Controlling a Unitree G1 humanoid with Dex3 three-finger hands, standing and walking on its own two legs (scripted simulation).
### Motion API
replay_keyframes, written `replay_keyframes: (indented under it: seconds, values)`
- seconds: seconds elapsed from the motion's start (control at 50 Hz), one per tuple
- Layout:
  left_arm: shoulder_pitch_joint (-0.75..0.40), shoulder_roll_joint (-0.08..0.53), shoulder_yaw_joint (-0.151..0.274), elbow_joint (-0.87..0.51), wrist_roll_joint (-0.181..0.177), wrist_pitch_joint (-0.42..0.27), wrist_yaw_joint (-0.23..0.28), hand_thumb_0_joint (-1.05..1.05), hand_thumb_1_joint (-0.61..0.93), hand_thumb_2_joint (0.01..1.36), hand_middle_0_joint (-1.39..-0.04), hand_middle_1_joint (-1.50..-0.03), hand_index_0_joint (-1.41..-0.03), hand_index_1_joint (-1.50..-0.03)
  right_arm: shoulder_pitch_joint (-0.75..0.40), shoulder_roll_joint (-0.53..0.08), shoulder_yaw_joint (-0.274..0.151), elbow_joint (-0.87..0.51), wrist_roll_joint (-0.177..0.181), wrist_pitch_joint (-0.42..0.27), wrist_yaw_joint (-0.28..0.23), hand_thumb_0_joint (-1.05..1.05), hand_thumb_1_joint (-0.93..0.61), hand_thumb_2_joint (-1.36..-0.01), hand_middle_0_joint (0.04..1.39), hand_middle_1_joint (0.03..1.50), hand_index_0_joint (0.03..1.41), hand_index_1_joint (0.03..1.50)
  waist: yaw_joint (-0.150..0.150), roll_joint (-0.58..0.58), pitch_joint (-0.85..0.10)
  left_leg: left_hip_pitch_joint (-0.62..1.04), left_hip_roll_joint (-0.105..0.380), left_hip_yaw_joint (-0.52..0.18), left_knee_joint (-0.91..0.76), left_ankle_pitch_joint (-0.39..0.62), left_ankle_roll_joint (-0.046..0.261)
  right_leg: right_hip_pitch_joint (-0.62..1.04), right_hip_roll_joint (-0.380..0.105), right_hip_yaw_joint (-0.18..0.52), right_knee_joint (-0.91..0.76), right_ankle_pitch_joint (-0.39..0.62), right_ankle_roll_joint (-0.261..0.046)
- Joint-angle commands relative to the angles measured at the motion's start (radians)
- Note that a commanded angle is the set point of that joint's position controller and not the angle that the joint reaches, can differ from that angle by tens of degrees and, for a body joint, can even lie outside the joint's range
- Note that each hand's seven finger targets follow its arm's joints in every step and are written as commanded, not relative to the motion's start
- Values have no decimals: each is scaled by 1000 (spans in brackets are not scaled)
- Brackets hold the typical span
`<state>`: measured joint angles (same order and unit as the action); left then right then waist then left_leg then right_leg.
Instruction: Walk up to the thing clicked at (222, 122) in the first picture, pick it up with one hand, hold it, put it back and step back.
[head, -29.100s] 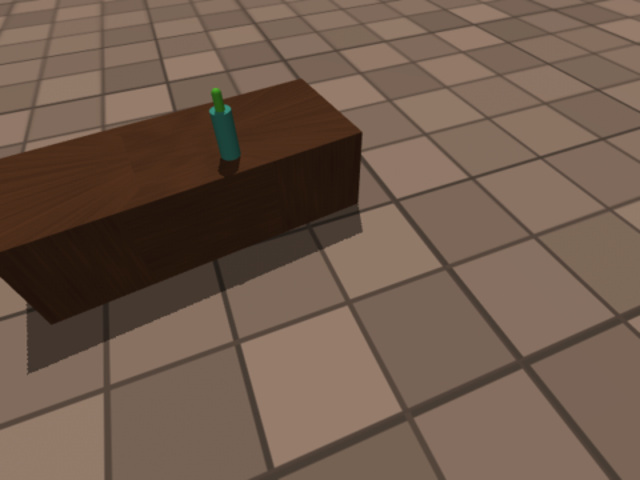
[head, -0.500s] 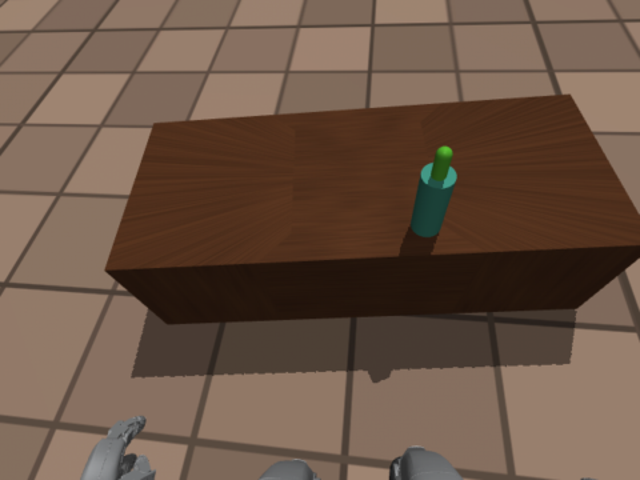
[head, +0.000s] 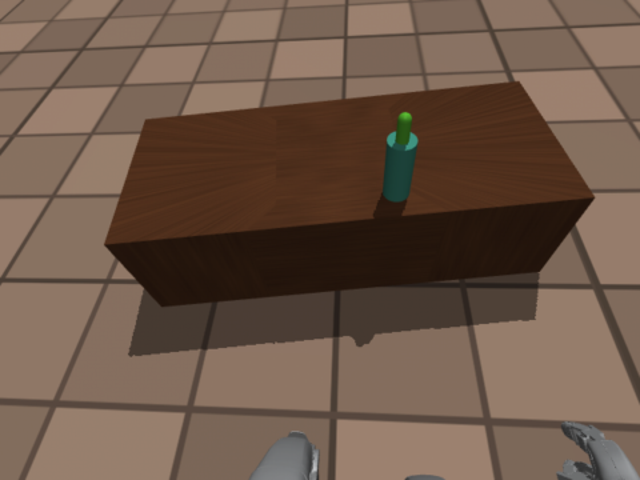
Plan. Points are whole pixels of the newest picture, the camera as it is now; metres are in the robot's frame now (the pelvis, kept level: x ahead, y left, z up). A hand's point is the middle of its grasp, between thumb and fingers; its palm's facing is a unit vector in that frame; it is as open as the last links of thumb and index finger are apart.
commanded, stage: step back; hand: right
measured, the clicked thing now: (400, 157) +0.86 -0.14 -0.23
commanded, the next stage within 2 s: stand in 1.76 s
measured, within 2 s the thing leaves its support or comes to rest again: neither
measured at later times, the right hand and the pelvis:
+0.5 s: hand out of the picture -0.05 -0.25 -0.12, palm faces -0.10 +0.90 -0.42, open 7.4 cm; pelvis -0.16 +0.01 +0.01, yaw +2 degrees
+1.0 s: hand out of the picture -0.18 -0.26 -0.15, palm faces -0.11 +0.93 -0.35, open 7.4 cm; pelvis -0.25 -0.01 +0.01, yaw +4 degrees
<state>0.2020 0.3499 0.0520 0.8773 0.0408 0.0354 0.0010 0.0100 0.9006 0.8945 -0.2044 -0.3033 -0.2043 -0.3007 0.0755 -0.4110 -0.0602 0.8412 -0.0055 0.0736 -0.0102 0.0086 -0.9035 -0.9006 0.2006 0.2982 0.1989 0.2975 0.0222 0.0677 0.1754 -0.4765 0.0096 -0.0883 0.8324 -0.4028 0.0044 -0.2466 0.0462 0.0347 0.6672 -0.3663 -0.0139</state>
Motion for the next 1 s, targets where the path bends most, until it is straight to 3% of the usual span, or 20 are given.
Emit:
replay_keyframes:
  seconds: [0.0, 0.04, 0.16, 0.24, 0.28, 0.3, 0.32, 0.38, 0.52, 0.58, 0.62, 0.64, 0.66, 0.74, 0.82, 0.9, 0.92, 0.94, 0.96, 0.98]
  values:
    - [-141, 323, 92, -152, -1, -38, 28, 0, 900, 900, -200, -300, -200, -300, 53, -223, -59, -55, 9, -18, -14, 0, -900, -900, 200, 300, 200, 300, -32, -189, -88, 64, -90, -125, 402, -105, 5, -220, -346, 336, -326, 258, -221]
    - [-146, 266, 92, -144, 1, -31, 29, 0, 900, 900, -200, -300, -200, -300, 88, -171, -40, -40, 12, -29, -19, 0, -900, -900, 200, 300, 200, 300, -37, -197, -117, 8, -137, -77, 392, -69, -12, -109, -248, 164, -236, 396, -163]
    - [-28, 264, 93, -145, 7, -11, 46, 0, 900, 900, -200, -300, -200, -300, 89, -139, -22, -65, -10, -54, -27, 0, -900, -900, 200, 300, 200, 300, 33, -291, -228, -25, -37, -4, -45, -124, -31, 238, -291, 195, -124, 564, -179]
    - [-65, 262, 73, -168, -19, 18, 33, 0, 900, 900, -200, -300, -200, -300, 204, -158, -49, -6, -27, -59, -23, 0, -900, -900, 200, 300, 200, 300, -12, -254, -279, 246, -48, 87, -458, 220, 0, 98, -230, 137, 26, 480, -104]
    - [-25, 187, 51, -171, -28, 22, 28, 0, 900, 900, -200, -300, -200, -300, 141, -297, -79, -32, -53, -53, -17, 0, -900, -900, 200, 300, 200, 300, 11, 113, -256, 401, 283, -367, -489, 444, 140, -295, -3, 3, 287, -148, -12]
    - [-124, 240, 72, -181, -22, 22, 45, 0, 900, 900, -200, -300, -200, -300, 120, -380, -89, -54, -38, -52, -8, 0, -900, -900, 200, 300, 200, 300, -64, 197, -245, 189, 427, -494, -525, 422, 303, -202, 13, 72, 458, -330, 7]
    - [-140, 268, 77, -164, -17, 22, 45, 0, 900, 900, -200, -300, -200, -300, 63, -351, -89, -55, -37, -60, -16, 0, -900, -900, 200, 300, 200, 300, -40, 159, -180, 88, 437, -482, -538, 393, 319, -154, -19, 145, 557, -286, 2]
    - [-8, 240, 75, -101, -36, 22, 26, 0, 900, 900, -200, -300, -200, -300, -37, -217, -41, -77, -41, -59, -21, 0, -900, -900, 200, 300, 200, 300, 49, 45, -162, 151, 222, -112, -415, 535, 205, -203, 50, 140, 626, -139, -1]
    - [-10, 214, 60, -82, -18, -22, 12, 0, 900, 900, -200, -300, -200, -300, 70, -221, -55, -51, -34, -45, -8, 0, -900, -900, 200, 300, 200, 300, -37, 151, -236, 376, 213, -123, -378, 230, 211, -119, -31, 11, 30, -140, 35]
    - [113, 203, 60, 10, -6, -41, 13, 0, 900, 900, -200, -300, -200, -300, 37, -232, -57, -51, -29, -24, -2, 0, -900, -900, 200, 300, 200, 300, 15, 116, -254, 233, 184, -79, -293, 113, 156, 106, -7, -46, -317, 34, -8]
    - [95, 320, 95, 3, 21, -56, 17, 0, 900, 900, -200, -300, -200, -300, 46, -129, -23, -72, -21, -32, 2, 0, -900, -900, 200, 300, 200, 300, 17, -205, -202, -104, -18, 4, -24, -95, 41, 193, -227, 390, -377, -105, -85]
    - [4, 407, 112, -39, 19, -51, 17, 0, 900, 900, -200, -300, -200, -300, -11, -145, -34, -80, -24, -35, -14, 0, -900, -900, 200, 300, 200, 300, 55, -256, -151, -39, -39, -65, 63, -177, -6, -101, -419, 546, -428, -292, -216]
    - [-82, 414, 110, -58, 19, -50, 17, 0, 900, 900, -200, -300, -200, -300, -11, -203, -58, -54, -24, -36, -16, 0, -900, -900, 200, 300, 200, 300, 33, -269, -52, 54, 0, -93, 171, -147, -13, -304, -458, 603, -472, -403, -252]
    - [-59, 259, 79, -31, 4, -71, 21, 0, 900, 900, -200, -300, -200, -300, 64, -142, -26, 3, -7, -61, -5, 0, -900, -900, 200, 300, 200, 300, -6, -173, -106, -26, -74, -53, 121, -7, -2, 33, -228, 178, -268, 258, -126]
    - [38, 287, 89, -13, 8, -72, 15, 0, 900, 900, -200, -300, -200, -300, 24, -140, -22, -6, -26, -79, 2, 0, -900, -900, 200, 300, 200, 300, 63, -259, -122, -51, -34, 21, -87, -62, -18, 185, -265, 212, -268, 174, -148]
    - [-63, 289, 73, -41, -3, -54, 4, 0, 900, 900, -200, -300, -200, -300, 137, -142, -44, 55, -27, -101, 10, 0, -900, -900, 200, 300, 200, 300, -16, -234, -156, 297, -38, 99, -415, 57, 4, -24, -275, 171, -217, 0, -133]
    - [-38, 241, 51, -41, -3, -51, 2, 0, 900, 900, -200, -300, -200, -300, 155, -157, -55, 73, -29, -109, 7, 0, -900, -900, 200, 300, 200, 300, -23, -162, -174, 408, -33, 46, -458, 101, 15, -89, -219, 110, -115, 45, -101]
    - [-16, 190, 34, -42, -10, -52, 0, 0, 900, 900, -200, -300, -200, -300, 192, -199, -69, 79, -40, -115, 3, 0, -900, -900, 200, 300, 200, 300, -37, -5, -222, 519, 115, -191, -520, 28, 61, -216, -147, 47, 47, 7, -53]
    - [-50, 165, 25, -46, -27, -52, 2, 0, 900, 900, -200, -300, -200, -300, 171, -260, -73, 65, -41, -118, 3, 0, -900, -900, 200, 300, 200, 300, -41, 108, -194, 481, 293, -461, -601, -203, 166, -339, -37, -68, 143, -155, -12]
    - [-90, 261, 55, -27, -16, -54, 7, 0, 900, 900, -200, -300, -200, -300, 161, -308, -82, 64, -35, -114, 8, 0, -900, -900, 200, 300, 200, 300, -60, 48, -145, 289, 346, -506, -624, -343, 254, -247, -88, 19, 233, -229, -15]
